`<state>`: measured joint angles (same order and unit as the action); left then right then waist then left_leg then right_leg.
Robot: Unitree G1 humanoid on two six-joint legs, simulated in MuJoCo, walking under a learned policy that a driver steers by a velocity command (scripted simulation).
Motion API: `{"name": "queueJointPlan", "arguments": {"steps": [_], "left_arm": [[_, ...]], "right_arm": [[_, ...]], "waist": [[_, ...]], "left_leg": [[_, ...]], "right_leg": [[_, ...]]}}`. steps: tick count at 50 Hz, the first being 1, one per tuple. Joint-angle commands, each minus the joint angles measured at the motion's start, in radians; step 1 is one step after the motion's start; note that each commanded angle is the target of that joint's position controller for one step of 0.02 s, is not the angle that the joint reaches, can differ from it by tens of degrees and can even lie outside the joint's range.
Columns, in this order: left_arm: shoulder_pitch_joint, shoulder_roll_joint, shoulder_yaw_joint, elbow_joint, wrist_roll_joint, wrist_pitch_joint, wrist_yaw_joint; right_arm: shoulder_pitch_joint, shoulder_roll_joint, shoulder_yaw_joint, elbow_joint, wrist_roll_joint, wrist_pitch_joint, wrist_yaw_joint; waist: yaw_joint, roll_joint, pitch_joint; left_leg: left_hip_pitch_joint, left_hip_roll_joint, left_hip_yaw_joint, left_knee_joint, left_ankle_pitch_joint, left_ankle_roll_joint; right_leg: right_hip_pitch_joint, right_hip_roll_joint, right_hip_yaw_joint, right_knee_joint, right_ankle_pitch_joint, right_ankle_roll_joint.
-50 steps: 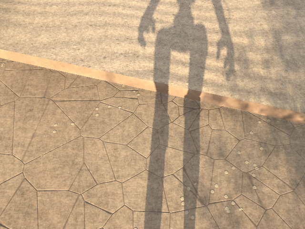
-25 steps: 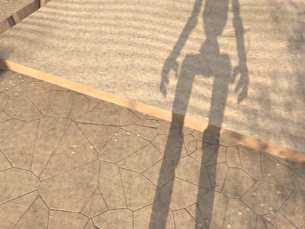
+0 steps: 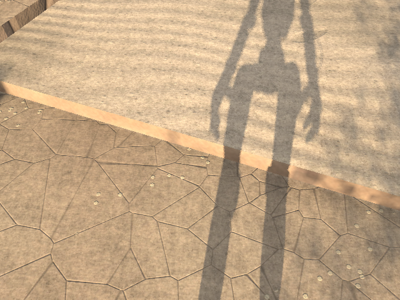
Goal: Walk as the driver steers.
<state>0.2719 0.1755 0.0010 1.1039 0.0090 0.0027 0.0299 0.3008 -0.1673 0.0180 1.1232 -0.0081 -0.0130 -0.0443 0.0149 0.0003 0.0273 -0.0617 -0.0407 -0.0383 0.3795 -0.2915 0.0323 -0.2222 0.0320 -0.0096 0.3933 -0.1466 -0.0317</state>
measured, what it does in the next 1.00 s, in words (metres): walks ahead: right foot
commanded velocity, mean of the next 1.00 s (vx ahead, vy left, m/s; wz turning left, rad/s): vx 0.25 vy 0.00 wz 0.00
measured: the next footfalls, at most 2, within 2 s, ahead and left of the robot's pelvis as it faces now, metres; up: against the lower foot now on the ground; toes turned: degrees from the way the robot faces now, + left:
right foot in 0.58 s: +0.15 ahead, -0.12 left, +0.00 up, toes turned -4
left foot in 1.08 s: +0.50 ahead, +0.02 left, +0.00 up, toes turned +4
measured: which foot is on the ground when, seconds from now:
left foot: down 0.00-0.60, up 0.62-1.00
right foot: down 0.00-0.38, up 0.40-0.56, down 0.58-1.00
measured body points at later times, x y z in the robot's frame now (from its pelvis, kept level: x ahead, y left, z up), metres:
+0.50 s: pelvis +0.05 -0.01 -0.01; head +0.04 -0.02 +0.44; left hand +0.05 +0.23 -0.16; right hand -0.04 -0.24 -0.17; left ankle -0.06 +0.10 -0.74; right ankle +0.05 -0.10 -0.72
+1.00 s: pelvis +0.27 -0.05 -0.01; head +0.31 -0.06 +0.44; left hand +0.15 +0.16 -0.15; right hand +0.45 -0.26 -0.14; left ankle +0.44 +0.05 -0.71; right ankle +0.11 -0.12 -0.74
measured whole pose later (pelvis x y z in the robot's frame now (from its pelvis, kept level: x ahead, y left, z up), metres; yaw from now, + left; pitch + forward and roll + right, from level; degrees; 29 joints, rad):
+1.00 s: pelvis +0.27 -0.05 -0.01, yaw +0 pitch +1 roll +0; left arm 0.51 0.13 0.01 1.12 0.02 -0.10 0.02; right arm 0.01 -0.18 -0.03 0.92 -0.02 -0.04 0.03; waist 0.06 0.02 0.05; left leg -0.60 0.03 0.11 0.64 -0.07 0.07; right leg 0.16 0.07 -0.06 0.16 -0.34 -0.08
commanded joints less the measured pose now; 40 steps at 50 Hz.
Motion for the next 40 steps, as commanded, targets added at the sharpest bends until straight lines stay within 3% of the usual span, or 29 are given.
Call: {"name": "queueJointPlan", "arguments": {"steps": [1,14,15,17,18,20,21,23,25,27,28,29,30,31,32,33,34,36,38,40], "left_arm": [[0.054,0.084,0.014,-0.002,0.0,-0.003,0.005],[0.057,0.06,0.014,0.036,-0.001,0.0,0.011],[0.062,0.054,0.012,0.039,0.0,0.002,0.01],[0.047,0.067,0.021,0.029,0.003,0.007,0.006],[0.033,0.067,0.025,0.019,0.008,0.008,0.0],[-0.03,0.035,0.02,-0.024,0.024,-0.001,-0.013],[-0.058,0.03,0.019,-0.046,0.031,-0.011,-0.019],[-0.103,0.055,0.029,-0.089,0.028,-0.035,-0.028],[-0.112,0.07,0.039,-0.117,0.018,-0.056,-0.039],[-0.055,0.064,0.048,-0.119,0.004,-0.07,-0.047],[0.052,0.05,0.052,-0.087,-0.002,-0.073,-0.048],[0.194,0.072,0.071,-0.035,-0.004,-0.075,-0.042],[0.351,0.164,0.099,-0.009,0.011,-0.082,-0.028],[0.456,0.237,0.113,0.025,0.009,-0.07,-0.03],[0.339,0.172,0.093,0.004,0.01,-0.057,-0.027],[0.22,0.139,0.082,-0.041,0.013,-0.06,-0.029],[0.154,0.127,0.076,-0.064,0.013,-0.068,-0.031],[0.136,0.086,0.056,-0.064,0.009,-0.086,-0.027],[0.196,0.081,0.048,-0.038,0.006,-0.099,-0.022],[0.244,0.088,0.043,-0.021,0.005,-0.103,-0.019]], "right_arm": [[0.072,-0.079,-0.011,-0.001,0.0,-0.004,-0.005],[0.104,-0.055,-0.008,0.021,-0.002,-0.005,-0.01],[0.118,-0.051,-0.007,0.026,-0.004,-0.005,-0.009],[0.138,-0.083,-0.023,0.027,-0.008,0.001,-0.007],[0.148,-0.101,-0.032,0.022,-0.008,0.004,-0.005],[0.201,-0.134,-0.049,0.024,-0.005,0.004,-0.004],[0.208,-0.138,-0.056,0.024,-0.006,0.0,-0.005],[0.225,-0.139,-0.064,0.023,-0.018,-0.017,0.0],[0.222,-0.142,-0.071,0.019,-0.021,-0.035,0.004],[0.182,-0.147,-0.076,0.006,-0.013,-0.046,0.007],[0.132,-0.147,-0.076,-0.009,-0.006,-0.049,0.01],[0.111,-0.135,-0.071,-0.021,-0.007,-0.057,0.016],[0.085,-0.086,-0.055,-0.056,-0.002,-0.068,0.028],[0.11,-0.055,-0.051,-0.089,-0.01,-0.073,0.036],[0.062,-0.095,-0.063,-0.099,-0.033,-0.066,0.041],[0.027,-0.074,-0.059,-0.106,-0.03,-0.069,0.052],[0.025,-0.054,-0.056,-0.104,-0.022,-0.075,0.059],[0.047,-0.056,-0.062,-0.1,-0.03,-0.063,0.067],[0.035,-0.067,-0.069,-0.109,-0.029,-0.047,0.071],[-0.038,-0.065,-0.07,-0.137,-0.027,-0.036,0.073]], "waist": [[0.0,0.008,0.036],[-0.002,0.008,0.048],[-0.006,0.01,0.03],[-0.015,0.043,0.062],[-0.026,0.081,0.096],[-0.06,0.146,0.194],[-0.065,0.153,0.233],[-0.071,0.13,0.243],[-0.059,0.116,0.22],[-0.01,0.114,0.181],[0.051,0.096,0.151],[0.11,0.035,0.091],[0.175,-0.173,0.012],[0.158,-0.343,-0.047],[0.086,-0.159,0.043],[0.049,-0.05,0.11],[0.017,-0.007,0.118],[-0.022,-0.028,0.091],[-0.028,-0.05,0.075],[-0.02,-0.058,0.082]], "left_leg": [[-0.122,0.116,-0.088,-0.076,0.167,0.03],[-0.114,0.118,-0.083,-0.075,0.179,0.029],[-0.108,0.112,-0.083,-0.089,0.088,0.034],[-0.133,0.102,-0.109,-0.105,-0.186,0.069],[-0.145,0.125,-0.163,-0.131,-0.34,0.1],[-0.118,0.247,-0.325,-0.229,-0.523,0.175],[-0.111,0.306,-0.378,-0.254,-0.508,0.208],[-0.039,0.338,-0.396,-0.254,-0.357,0.235],[0.023,0.326,-0.337,-0.217,-0.181,0.225],[-0.04,0.286,-0.248,-0.159,-0.028,0.188],[-0.154,0.242,-0.179,-0.097,0.028,0.156],[-0.269,0.181,-0.109,0.05,0.157,0.125],[-0.42,0.063,0.03,0.38,0.124,0.068],[-0.59,-0.044,0.085,0.672,-0.239,0.043],[-0.63,0.036,0.003,0.809,-0.201,0.065],[-0.636,0.082,-0.009,0.831,-0.086,0.075],[-0.6,0.11,-0.011,0.801,-0.003,0.073],[-0.544,0.13,0.013,0.747,0.052,0.055],[-0.565,0.12,0.049,0.723,0.073,0.04],[-0.624,0.118,0.077,0.684,0.103,0.025]], "right_leg": [[0.083,-0.113,0.116,-0.04,0.111,-0.023],[0.083,-0.111,0.113,-0.034,0.118,-0.021],[0.087,-0.1,0.107,-0.035,0.035,-0.023],[0.028,-0.047,0.069,0.03,-0.197,-0.036],[-0.043,-0.016,0.041,0.088,-0.307,-0.042],[-0.229,0.015,-0.035,0.239,-0.319,-0.036],[-0.292,-0.02,-0.049,0.303,-0.276,-0.037],[-0.391,-0.06,-0.034,0.374,-0.29,-0.04],[-0.398,-0.076,-0.034,0.339,-0.291,-0.041],[-0.224,-0.047,-0.07,0.228,-0.207,-0.044],[-0.015,-0.01,-0.099,0.133,-0.138,-0.049],[0.227,0.024,-0.082,0.085,-0.121,-0.054],[0.402,-0.19,0.237,-0.084,-0.333,-0.108],[0.464,-0.397,0.651,-0.242,-0.461,-0.196],[0.341,-0.401,0.643,-0.244,-0.519,-0.199],[0.236,-0.377,0.538,-0.241,-0.458,-0.188],[0.175,-0.334,0.431,-0.255,-0.327,-0.171],[0.148,-0.264,0.277,-0.264,-0.114,-0.143],[0.187,-0.242,0.195,-0.251,0.093,-0.139],[0.214,-0.231,0.14,-0.247,0.234,-0.141]]}}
